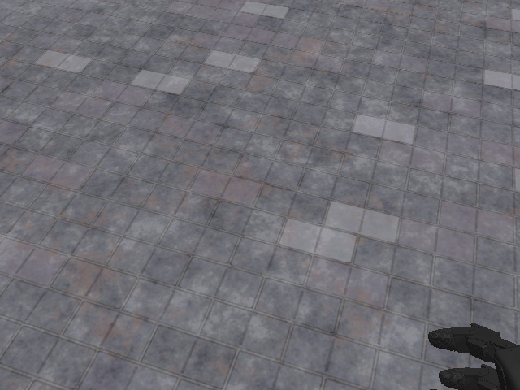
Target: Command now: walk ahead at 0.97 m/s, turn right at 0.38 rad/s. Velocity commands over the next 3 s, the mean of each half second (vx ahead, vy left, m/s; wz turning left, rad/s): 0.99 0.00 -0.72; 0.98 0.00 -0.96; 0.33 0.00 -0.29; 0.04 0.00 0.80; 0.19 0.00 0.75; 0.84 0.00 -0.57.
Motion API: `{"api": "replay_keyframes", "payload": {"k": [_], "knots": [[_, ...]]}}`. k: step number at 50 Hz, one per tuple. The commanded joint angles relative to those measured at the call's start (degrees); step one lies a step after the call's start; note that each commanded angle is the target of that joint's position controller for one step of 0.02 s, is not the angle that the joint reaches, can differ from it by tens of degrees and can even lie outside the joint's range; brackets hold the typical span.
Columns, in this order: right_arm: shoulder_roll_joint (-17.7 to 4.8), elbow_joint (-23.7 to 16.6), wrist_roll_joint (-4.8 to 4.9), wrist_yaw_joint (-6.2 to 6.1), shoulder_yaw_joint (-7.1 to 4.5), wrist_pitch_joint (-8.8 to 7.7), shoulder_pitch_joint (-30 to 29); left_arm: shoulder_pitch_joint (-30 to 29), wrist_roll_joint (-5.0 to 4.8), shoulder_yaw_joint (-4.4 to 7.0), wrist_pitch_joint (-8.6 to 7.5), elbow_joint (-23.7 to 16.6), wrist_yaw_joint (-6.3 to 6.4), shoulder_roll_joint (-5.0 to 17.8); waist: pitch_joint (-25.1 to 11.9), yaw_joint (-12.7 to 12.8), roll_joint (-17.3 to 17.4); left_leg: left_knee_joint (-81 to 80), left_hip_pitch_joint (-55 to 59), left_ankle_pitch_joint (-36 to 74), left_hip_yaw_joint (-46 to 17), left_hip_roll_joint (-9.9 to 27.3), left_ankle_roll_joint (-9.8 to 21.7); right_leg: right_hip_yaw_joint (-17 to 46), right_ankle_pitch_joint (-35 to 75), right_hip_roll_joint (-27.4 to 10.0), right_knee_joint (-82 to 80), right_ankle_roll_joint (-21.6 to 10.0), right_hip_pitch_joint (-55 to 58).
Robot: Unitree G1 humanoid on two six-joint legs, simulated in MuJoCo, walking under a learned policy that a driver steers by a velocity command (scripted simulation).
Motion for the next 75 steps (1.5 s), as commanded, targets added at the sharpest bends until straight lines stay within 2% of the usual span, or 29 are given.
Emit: {"api": "replay_keyframes", "payload": {"k": [1,5,7,10,17,23,26,28,29,31,33,40,44,46,47,48,49,52,53,54,55,58,66,67,68,69,70,72,75], "knots": [[-4.47,-2.54,1.04,0.31,-0.61,-0.55,0.21,-10.14,-0.84,2.42,-2.01,-6.66,-0.59,11.42,6.17,-7.25,-5.75,-8.58,19.09,5.36,3.03,-1.97,-1.0,13.55,7.26,-12.77,-15.21,-10.33,-19.88],[-10.13,3.76,-0.55,-3.45,-4.16,-1.34,20.38,-8.51,-1.49,2.48,-2.04,-5.39,-1.16,11.75,-8.0,-17.25,-0.28,-14.14,48.25,-1.24,1.65,-1.78,0.98,7.17,28.86,-5.68,22.06,-6.7,-21.26],[-17.97,3.92,-1.47,-5.15,-6.08,-0.99,29.16,-6.89,-3.36,0.1,-1.74,-10.58,-0.56,1.51,-17.53,-15.59,18.08,-34.97,55.76,-43.19,-44.95,23.92,3.9,4.65,-9.36,1.42,56.82,-5.94,-40.56],[-5.99,3.6,0.03,-4.65,-4.15,-1.22,16.84,-12.09,-0.86,0.52,0.86,-8.44,-1.28,3.62,-0.09,-9.44,3.05,-34.01,37.81,-20.29,-22.17,16.66,4.61,3.46,2.56,-6.96,57.16,-4.78,-42.67],[-1.33,10.05,1.87,-4.34,-3.19,-4.02,20.19,-24.37,0.05,-0.83,4.08,-13.6,-3.94,0.06,5.44,-6.17,2.56,-38.16,33.45,18.15,8.13,8.7,0.97,-1.6,13.38,-7.89,49.94,-3.78,-44.3],[-8.98,11.98,1.45,-6.14,-4.57,-3.35,23.92,-31.03,0.1,-2.12,3.63,-16.57,-5.13,2.42,5.2,-3.6,1.89,-32.0,38.09,64.61,18.19,8.51,-1.46,-13.89,17.04,0.53,25.32,-8.84,-26.1],[-13.28,9.43,0.59,-6.92,-5.91,-0.64,18.07,-3.04,0.07,1.14,3.35,-8.36,-3.06,9.39,-8.81,10.51,4.13,4.72,31.61,71.4,15.03,11.38,-0.17,-7.87,9.22,3.91,22.88,-13.61,4.68],[-2.41,6.7,-0.79,-4.95,-3.27,-1.32,20.27,-5.43,-0.43,3.89,4.39,-7.14,-0.41,17.42,-5.46,0.97,-15.37,48.37,-1.58,-18.99,11.55,-4.22,-2.27,16.16,16.62,-7.71,21.89,-18.95,20.82],[-5.22,0.34,0.94,-4.89,-3.15,-2.73,19.52,-6.39,0.23,4.81,4.85,-9.85,-0.26,20.44,-17.16,0.68,-14.17,52.65,-14.59,-17.03,-1.04,-5.23,-2.44,40.35,0.1,-15.45,6.23,-28.24,31.38],[-8.35,0.71,0.67,-4.88,-3.07,-4.21,14.23,-10.13,-0.07,3.84,4.44,-9.82,0.61,13.96,-1.51,-2.6,1.34,39.89,-15.07,-8.41,-3.21,0.44,-2.18,41.01,-7.65,-15.29,-5.67,-22.94,13.81],[-7.05,1.44,-1.11,-5.02,-2.51,-2.36,15.0,-13.36,-0.36,2.84,2.54,-9.84,1.04,11.42,3.74,-7.76,5.19,32.09,-6.23,-9.49,-3.47,3.3,-4.04,32.02,3.5,-10.48,-5.66,-21.17,-2.38],[-1.52,-5.04,0.92,-3.21,-0.33,0.06,-0.26,-11.63,-1.23,3.02,-0.43,-9.0,0.04,10.53,6.37,-4.54,-0.94,-4.41,9.69,14.19,2.04,1.85,-5.64,19.04,21.02,0.03,-7.74,-15.24,-19.09],[-4.65,-5.55,1.63,-3.78,-1.27,-0.39,-0.46,-9.76,-1.57,3.82,-0.13,-8.39,0.34,12.11,2.34,-3.51,-3.6,-15.41,16.81,15.0,0.5,-1.84,-3.49,22.07,34.6,-2.48,-1.08,-11.38,-7.48],[-9.64,-2.33,1.95,-5.06,-3.53,-0.7,11.67,-11.74,-0.7,4.42,-0.02,-8.69,0.38,15.29,-5.85,-10.16,-3.38,-15.34,30.42,4.37,0.24,-4.46,-2.51,22.14,46.62,-1.97,15.06,-8.7,-4.25],[-12.04,0.56,1.9,-6.13,-4.82,-0.88,24.07,-15.11,-0.3,4.26,-0.44,-9.27,0.04,15.05,-10.85,-17.49,-2.77,-14.75,43.78,0.32,0.08,-2.33,-1.84,20.17,44.02,0.06,29.48,-7.47,-10.21],[-15.44,2.35,-0.18,-7.36,-6.04,-1.36,34.95,-15.49,-0.34,2.01,-1.03,-10.85,0.23,6.16,-16.6,-19.46,6.02,-16.55,55.89,-16.58,-13.1,11.22,-0.39,15.52,13.04,4.23,49.99,-6.8,-19.99],[-19.47,0.78,-1.74,-6.99,-6.63,-1.19,27.99,-7.18,-3.17,0.09,-0.65,-14.7,0.5,0.51,-22.38,-9.74,24.68,-29.11,61.85,-14.04,-47.22,27.5,5.62,7.96,-14.72,8.99,63.55,-4.38,-34.98],[-4.46,0.24,-0.29,-5.79,-3.9,-0.46,16.74,-16.61,0.18,1.41,2.51,-12.25,0.52,8.16,-3.81,-9.28,0.12,-25.99,39.99,11.76,-21.71,18.49,6.86,3.8,-3.46,-2.09,60.79,-3.08,-37.98],[-3.97,1.65,0.23,-5.83,-3.52,-0.62,17.49,-18.18,0.58,1.51,3.43,-13.23,-0.3,7.21,-1.99,-8.49,1.65,-25.91,36.6,21.43,-14.28,16.47,6.05,3.77,-4.34,-3.62,58.41,-2.35,-37.08],[-3.96,0.6,3.33,-6.33,-4.57,-1.76,12.64,-17.45,-5.33,2.25,3.66,-15.47,0.28,7.38,0.51,-7.0,8.71,-27.18,34.8,24.51,-8.32,12.64,4.69,5.3,-4.01,-7.17,57.26,-0.85,-36.23],[-3.38,1.08,4.01,-6.53,-4.44,-2.34,10.54,-18.27,-5.98,1.9,4.32,-16.44,0.31,6.96,1.09,-6.03,9.14,-28.94,32.7,24.13,-5.44,12.29,4.65,4.44,-3.02,-7.85,54.08,-0.15,-36.11],[-6.6,2.03,3.83,-6.89,-5.81,-2.55,7.7,-23.16,-3.04,0.21,4.82,-20.17,-0.36,2.94,4.29,-5.51,4.62,-33.14,24.64,31.19,1.71,12.16,6.93,0.87,1.69,-7.96,39.02,2.06,-32.08],[-12.66,7.01,6.28,-5.21,-6.9,-2.44,12.55,-22.56,0.61,0.85,1.2,-17.27,-1.65,6.56,-4.08,-1.54,-0.52,-19.43,31.43,42.61,3.95,7.93,5.02,-1.58,24.31,-0.2,7.81,-5.42,-7.02],[-11.03,7.24,5.5,-5.09,-6.14,-2.41,14.46,-20.74,1.45,1.82,0.97,-16.62,-0.71,10.1,-6.95,-0.77,-2.39,-10.96,27.16,36.54,5.0,4.42,2.42,-0.22,44.16,-3.48,7.32,-6.94,2.12],[-6.87,5.97,3.37,-4.51,-4.26,-2.43,17.86,-18.0,4.04,1.88,1.48,-17.27,0.73,13.21,-16.15,-1.02,-12.98,11.29,10.47,-3.78,4.86,-1.06,-2.42,15.5,80.16,-21.45,15.38,-16.05,21.98],[-7.17,7.39,4.51,-4.07,-3.91,-1.45,24.0,-18.7,3.1,1.02,2.44,-18.53,1.05,10.79,-29.48,-2.09,-15.15,24.85,6.05,-32.04,-3.84,-4.21,-4.4,25.07,84.8,-31.47,15.82,-24.07,27.32],[-12.77,7.41,5.73,-3.98,-5.87,-0.3,21.14,-20.15,0.98,1.19,3.53,-18.96,1.04,9.96,-26.29,-1.21,-8.45,28.4,3.96,-31.21,-5.76,-1.75,-4.92,19.47,71.94,-27.7,13.04,-21.88,20.91],[-9.61,6.48,5.84,-5.31,-5.92,1.95,17.17,-25.67,-1.24,0.43,3.78,-17.23,1.16,6.65,-13.64,-4.42,-3.51,23.59,-0.95,-25.14,-2.22,1.71,-6.53,11.93,46.05,-21.91,7.5,-16.46,8.92],[-6.53,6.73,5.05,-6.92,-6.17,5.77,21.89,-32.18,0.46,0.9,3.75,-16.49,1.6,5.87,-6.47,-9.53,-9.36,23.18,8.41,-17.49,1.44,2.25,-9.5,3.45,27.87,-19.11,-1.31,-14.88,-10.95]]}}
Next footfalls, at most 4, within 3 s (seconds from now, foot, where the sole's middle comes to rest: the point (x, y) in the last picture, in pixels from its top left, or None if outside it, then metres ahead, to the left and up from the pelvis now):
0.10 left None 0.27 0.14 -0.78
0.54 right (347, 345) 0.64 -0.13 -0.78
0.96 left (384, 219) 1.08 -0.25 -0.78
1.34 right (498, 247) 1.01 -0.59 -0.78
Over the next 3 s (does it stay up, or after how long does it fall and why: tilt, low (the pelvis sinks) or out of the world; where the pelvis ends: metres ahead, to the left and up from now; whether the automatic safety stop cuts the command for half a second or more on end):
stays up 1.40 -0.54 -0.03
